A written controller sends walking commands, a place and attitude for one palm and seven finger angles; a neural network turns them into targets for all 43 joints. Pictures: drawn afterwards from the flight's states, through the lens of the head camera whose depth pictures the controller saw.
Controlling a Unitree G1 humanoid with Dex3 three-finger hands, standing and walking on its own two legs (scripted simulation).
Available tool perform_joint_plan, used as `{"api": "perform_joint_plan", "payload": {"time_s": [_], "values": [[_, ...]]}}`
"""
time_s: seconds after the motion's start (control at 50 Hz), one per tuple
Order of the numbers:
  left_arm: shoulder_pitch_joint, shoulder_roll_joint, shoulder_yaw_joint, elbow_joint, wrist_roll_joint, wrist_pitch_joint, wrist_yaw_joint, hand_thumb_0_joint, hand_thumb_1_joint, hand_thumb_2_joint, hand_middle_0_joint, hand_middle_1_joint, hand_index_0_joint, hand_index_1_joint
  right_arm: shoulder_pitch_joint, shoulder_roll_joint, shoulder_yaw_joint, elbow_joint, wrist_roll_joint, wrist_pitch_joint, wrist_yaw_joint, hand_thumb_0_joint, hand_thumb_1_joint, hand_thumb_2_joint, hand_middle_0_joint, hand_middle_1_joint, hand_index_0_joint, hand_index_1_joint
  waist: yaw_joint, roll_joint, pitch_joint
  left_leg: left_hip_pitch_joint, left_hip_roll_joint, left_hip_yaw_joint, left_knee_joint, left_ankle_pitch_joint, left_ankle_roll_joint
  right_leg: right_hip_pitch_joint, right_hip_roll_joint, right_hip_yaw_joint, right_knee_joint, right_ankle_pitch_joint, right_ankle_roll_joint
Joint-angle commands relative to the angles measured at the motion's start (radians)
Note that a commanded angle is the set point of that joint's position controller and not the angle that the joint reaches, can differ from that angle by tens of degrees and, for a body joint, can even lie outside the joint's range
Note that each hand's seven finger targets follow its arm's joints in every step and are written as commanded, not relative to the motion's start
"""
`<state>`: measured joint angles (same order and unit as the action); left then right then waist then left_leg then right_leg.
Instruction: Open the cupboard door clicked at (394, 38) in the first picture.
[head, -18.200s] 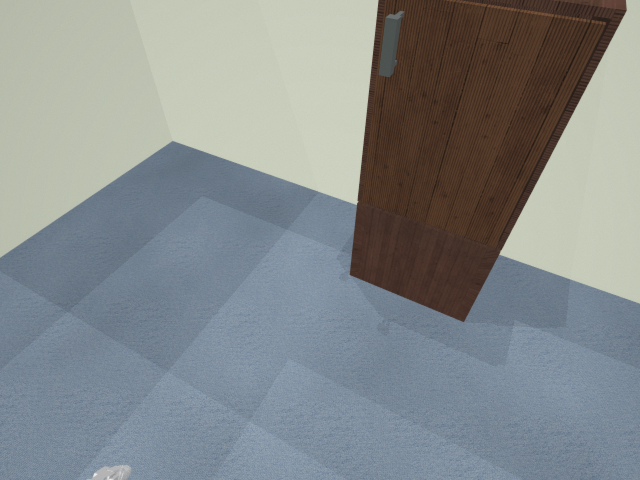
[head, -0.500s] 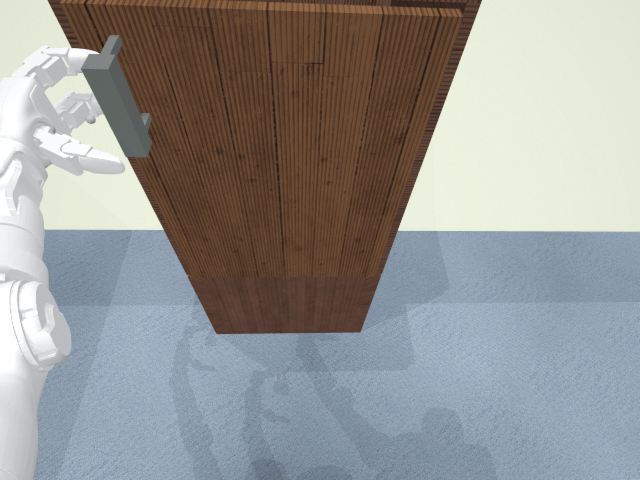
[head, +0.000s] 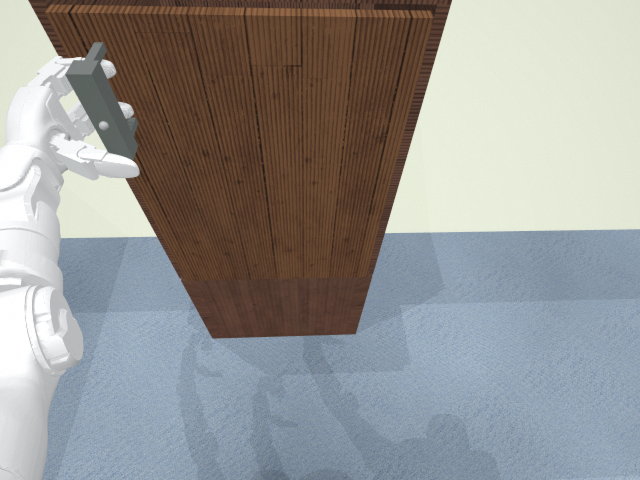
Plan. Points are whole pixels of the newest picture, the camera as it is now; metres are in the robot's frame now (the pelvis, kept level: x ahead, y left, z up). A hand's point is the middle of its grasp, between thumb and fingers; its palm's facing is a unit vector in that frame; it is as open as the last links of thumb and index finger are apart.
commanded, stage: slide the fingers in behind the handle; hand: left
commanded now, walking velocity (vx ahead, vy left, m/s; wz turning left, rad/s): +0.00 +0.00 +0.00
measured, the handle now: (111, 102) +0.54 +0.22 +0.17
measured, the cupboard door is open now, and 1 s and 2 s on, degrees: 0 0 0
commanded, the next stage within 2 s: close the thumb around the handle in 1.04 s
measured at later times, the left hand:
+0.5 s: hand (118, 128) +0.49 +0.20 +0.17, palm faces -0.02 -1.00 +0.00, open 14.0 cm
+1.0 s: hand (119, 127) +0.49 +0.20 +0.17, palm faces -0.01 -1.00 +0.01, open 14.1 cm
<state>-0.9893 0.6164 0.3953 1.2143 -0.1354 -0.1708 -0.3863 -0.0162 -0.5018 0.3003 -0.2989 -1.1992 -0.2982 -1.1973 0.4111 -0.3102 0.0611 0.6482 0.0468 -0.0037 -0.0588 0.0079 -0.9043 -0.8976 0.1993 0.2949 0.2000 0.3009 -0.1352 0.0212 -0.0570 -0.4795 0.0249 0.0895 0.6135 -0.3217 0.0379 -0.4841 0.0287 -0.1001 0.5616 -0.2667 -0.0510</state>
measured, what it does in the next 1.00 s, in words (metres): stands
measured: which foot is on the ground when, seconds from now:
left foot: down 0.00-1.00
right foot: down 0.00-1.00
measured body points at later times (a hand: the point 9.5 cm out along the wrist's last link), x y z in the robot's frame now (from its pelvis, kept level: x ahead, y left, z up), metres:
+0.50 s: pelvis +0.00 +0.00 +0.00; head +0.06 +0.00 +0.45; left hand +0.48 +0.26 +0.17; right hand +0.02 -0.27 -0.12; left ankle -0.02 +0.09 -0.73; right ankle +0.00 -0.09 -0.73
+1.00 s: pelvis +0.00 +0.01 +0.00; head +0.06 +0.02 +0.44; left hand +0.48 +0.26 +0.17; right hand +0.03 -0.26 -0.12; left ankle -0.02 +0.09 -0.73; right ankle +0.00 -0.09 -0.73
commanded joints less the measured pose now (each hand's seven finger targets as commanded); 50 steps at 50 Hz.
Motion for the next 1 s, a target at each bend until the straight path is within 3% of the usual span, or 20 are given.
{"api": "perform_joint_plan", "payload": {"time_s": [0.0, 0.08, 0.16, 0.18, 0.24, 0.28, 0.3, 0.32, 0.38, 0.4, 0.48, 0.5, 0.54, 0.58, 0.62, 0.74, 0.8, 0.9, 0.94, 0.98], "values": [[-0.492, 0.278, 0.027, -0.269, -0.020, -0.078, 0.003, 0.000, -0.500, 0.300, -0.300, -1.200, -0.300, -1.200, 0.094, -0.163, -0.071, -0.074, 0.001, -0.028, -0.013, 0.000, -0.900, -0.900, 0.200, 0.300, 0.200, 0.300, 0.001, 0.085, -0.404, 0.215, -0.016, -0.103, -0.031, 0.339, 0.019, 0.176, -0.012, 0.100, -0.035, 0.372, 0.030], [-0.470, 0.261, 0.027, -0.256, -0.039, -0.077, 0.005, 0.000, -0.500, 0.300, -0.300, -1.200, -0.300, -1.200, 0.089, -0.163, -0.071, -0.075, 0.003, -0.032, -0.011, 0.000, -0.900, -0.900, 0.200, 0.300, 0.200, 0.300, -0.001, 0.030, -0.380, 0.185, -0.017, -0.097, -0.032, 0.326, 0.024, 0.200, -0.012, 0.101, -0.037, 0.381, 0.031], [-0.486, 0.254, 0.012, -0.255, -0.032, -0.069, 0.005, 0.000, -0.500, 0.300, -0.300, -1.200, -0.300, -1.200, 0.076, -0.163, -0.068, -0.076, 0.007, -0.037, -0.011, 0.000, -0.900, -0.900, 0.200, 0.300, 0.200, 0.300, -0.004, 0.049, -0.346, 0.162, -0.020, -0.094, -0.042, 0.270, 0.023, 0.183, -0.016, 0.105, -0.044, 0.346, 0.033], [-0.508, 0.220, -0.013, -0.268, -0.033, -0.073, 0.009, 0.000, -0.500, 0.300, -0.300, -1.200, -0.300, -1.200, 0.077, -0.160, -0.069, -0.074, 0.007, -0.038, -0.012, 0.000, -0.900, -0.900, 0.200, 0.300, 0.200, 0.300, -0.013, 0.074, -0.344, 0.184, -0.021, -0.097, -0.039, 0.289, 0.023, 0.164, -0.015, 0.099, -0.041, 0.343, 0.029], [-0.509, 0.253, 0.014, -0.245, -0.024, -0.068, 0.026, 0.000, -0.500, 0.300, -0.300, -1.200, -0.300, -1.200, 0.084, -0.164, -0.069, -0.068, 0.005, -0.043, -0.012, 0.000, -0.900, -0.900, 0.200, 0.300, 0.200, 0.300, -0.010, 0.053, -0.349, 0.180, -0.018, -0.108, -0.040, 0.259, 0.021, 0.148, -0.013, 0.101, -0.046, 0.303, 0.031], [-0.544, 0.181, -0.036, -0.252, -0.031, -0.070, 0.031, 0.000, -0.500, 0.300, -0.300, -1.200, -0.300, -1.200, 0.080, -0.157, -0.068, -0.066, 0.004, -0.050, -0.012, 0.000, -0.900, -0.900, 0.200, 0.300, 0.200, 0.300, -0.028, 0.075, -0.342, 0.199, -0.020, -0.106, -0.037, 0.271, 0.022, 0.131, -0.013, 0.097, -0.045, 0.305, 0.029], [-0.525, 0.211, -0.007, -0.233, -0.029, -0.067, 0.035, 0.000, -0.500, 0.300, -0.300, -1.200, -0.300, -1.200, 0.086, -0.161, -0.070, -0.060, 0.002, -0.052, -0.011, 0.000, -0.900, -0.900, 0.200, 0.300, 0.200, 0.300, -0.018, 0.040, -0.357, 0.194, -0.018, -0.110, -0.034, 0.267, 0.022, 0.139, -0.011, 0.098, -0.044, 0.305, 0.032], [-0.545, 0.225, -0.007, -0.232, -0.022, -0.070, 0.037, 0.000, -0.500, 0.300, -0.300, -1.200, -0.300, -1.200, 0.087, -0.164, -0.067, -0.059, 0.002, -0.053, -0.012, 0.000, -0.900, -0.900, 0.200, 0.300, 0.200, 0.300, -0.020, 0.066, -0.359, 0.192, -0.018, -0.112, -0.037, 0.266, 0.018, 0.138, -0.013, 0.099, -0.042, 0.301, 0.030], [-0.549, 0.165, -0.032, -0.284, -0.026, -0.089, 0.049, 0.000, -0.500, 0.300, -0.300, -1.200, -0.300, -1.200, 0.091, -0.155, -0.072, -0.063, -0.003, -0.062, -0.007, 0.000, -0.900, -0.900, 0.200, 0.300, 0.200, 0.300, -0.014, 0.094, -0.421, 0.260, -0.017, -0.121, -0.026, 0.340, 0.015, 0.126, -0.009, 0.086, -0.029, 0.325, 0.024], [-0.526, 0.181, -0.012, -0.279, -0.025, -0.092, 0.054, 0.000, -0.500, 0.300, -0.300, -1.200, -0.300, -1.200, 0.092, -0.158, -0.071, -0.060, -0.006, -0.063, -0.004, 0.000, -0.900, -0.900, 0.200, 0.300, 0.200, 0.300, -0.001, 0.094, -0.438, 0.273, -0.014, -0.129, -0.026, 0.358, 0.009, 0.127, -0.007, 0.086, -0.025, 0.332, 0.023], [-0.548, 0.056, -0.102, -0.261, -0.040, -0.086, 0.057, 0.000, -0.500, 0.300, -0.300, -1.200, -0.300, -1.200, 0.086, -0.152, -0.071, -0.055, -0.003, -0.068, -0.001, 0.000, -0.900, -0.900, 0.200, 0.300, 0.200, 0.300, -0.033, 0.053, -0.351, 0.256, -0.011, -0.125, -0.034, 0.316, 0.013, 0.080, -0.003, 0.075, -0.039, 0.289, 0.025], [-0.546, 0.094, -0.069, -0.248, -0.036, -0.084, 0.065, 0.000, -0.500, 0.300, -0.300, -1.200, -0.300, -1.200, 0.090, -0.159, -0.075, -0.043, -0.005, -0.069, -0.002, 0.000, -0.900, -0.900, 0.200, 0.300, 0.200, 0.300, -0.028, 0.033, -0.349, 0.254, -0.008, -0.129, -0.035, 0.306, 0.012, 0.078, -0.001, 0.077, -0.041, 0.284, 0.027], [-0.565, 0.090, -0.072, -0.261, -0.030, -0.082, 0.073, 0.000, -0.500, 0.300, -0.300, -1.200, -0.300, -1.200, 0.096, -0.157, -0.076, -0.041, -0.006, -0.071, -0.001, 0.000, -0.900, -0.900, 0.200, 0.300, 0.200, 0.300, -0.027, 0.065, -0.370, 0.269, -0.009, -0.132, -0.037, 0.317, 0.009, 0.077, -0.002, 0.079, -0.038, 0.286, 0.025], [-0.550, 0.062, -0.089, -0.269, -0.033, -0.087, 0.075, 0.000, -0.500, 0.300, -0.300, -1.200, -0.300, -1.200, 0.100, -0.155, -0.078, -0.036, -0.007, -0.075, 0.000, 0.000, -0.900, -0.900, 0.200, 0.300, 0.200, 0.300, -0.024, 0.055, -0.386, 0.289, -0.006, -0.137, -0.031, 0.362, 0.007, 0.080, -0.002, 0.070, -0.032, 0.298, 0.021], [-0.570, 0.017, -0.118, -0.283, -0.035, -0.084, 0.079, 0.000, -0.500, 0.300, -0.300, -1.200, -0.300, -1.200, 0.095, -0.148, -0.076, -0.028, -0.009, -0.080, 0.006, 0.000, -0.900, -0.900, 0.200, 0.300, 0.200, 0.300, -0.029, 0.102, -0.378, 0.319, -0.004, -0.142, -0.028, 0.381, 0.001, 0.046, -0.001, 0.070, -0.033, 0.296, 0.023], [-0.571, 0.026, -0.109, -0.238, -0.030, -0.079, 0.090, 0.000, -0.500, 0.300, -0.300, -1.200, -0.300, -1.200, 0.103, -0.155, -0.077, -0.013, -0.011, -0.084, 0.006, 0.000, -0.900, -0.900, 0.200, 0.300, 0.200, 0.300, -0.033, 0.037, -0.333, 0.279, -0.004, -0.152, -0.037, 0.342, 0.000, 0.038, 0.001, 0.063, -0.031, 0.265, 0.021], [-0.574, -0.001, -0.127, -0.282, -0.031, -0.091, 0.089, 0.000, -0.500, 0.300, -0.300, -1.200, -0.300, -1.200, 0.096, -0.150, -0.079, -0.018, -0.013, -0.091, 0.008, 0.000, -0.900, -0.900, 0.200, 0.300, 0.200, 0.300, -0.021, 0.098, -0.392, 0.340, -0.002, -0.160, -0.025, 0.417, -0.008, 0.034, -0.001, 0.063, -0.021, 0.282, 0.019], [-0.565, 0.004, -0.118, -0.240, -0.033, -0.084, 0.092, 0.000, -0.500, 0.300, -0.300, -1.200, -0.300, -1.200, 0.099, -0.152, -0.077, -0.014, -0.012, -0.092, 0.008, 0.000, -0.900, -0.900, 0.200, 0.300, 0.200, 0.300, -0.027, 0.030, -0.355, 0.295, -0.005, -0.156, -0.025, 0.397, -0.002, 0.047, 0.001, 0.061, -0.020, 0.293, 0.021], [-0.579, 0.041, -0.092, -0.249, -0.027, -0.084, 0.094, 0.000, -0.500, 0.300, -0.300, -1.200, -0.300, -1.200, 0.099, -0.154, -0.078, -0.014, -0.013, -0.092, 0.008, 0.000, -0.900, -0.900, 0.200, 0.300, 0.200, 0.300, -0.022, 0.056, -0.373, 0.294, -0.007, -0.153, -0.024, 0.385, -0.003, 0.050, -0.002, 0.066, -0.020, 0.290, 0.020], [-0.578, 0.011, -0.119, -0.251, -0.031, -0.085, 0.092, 0.000, -0.500, 0.300, -0.300, -1.200, -0.300, -1.200, 0.098, -0.151, -0.074, -0.018, -0.011, -0.092, 0.007, 0.000, -0.900, -0.900, 0.200, 0.300, 0.200, 0.300, -0.027, 0.061, -0.369, 0.297, -0.009, -0.154, -0.019, 0.403, -0.001, 0.050, -0.002, 0.063, -0.018, 0.298, 0.019]]}}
